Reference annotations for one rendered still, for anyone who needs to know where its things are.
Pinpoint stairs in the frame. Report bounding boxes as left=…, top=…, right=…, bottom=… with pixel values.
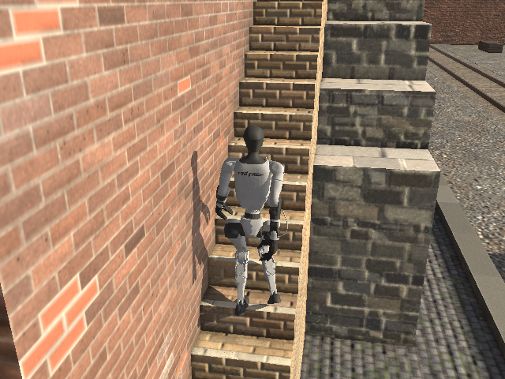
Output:
left=191, top=0, right=327, bottom=379

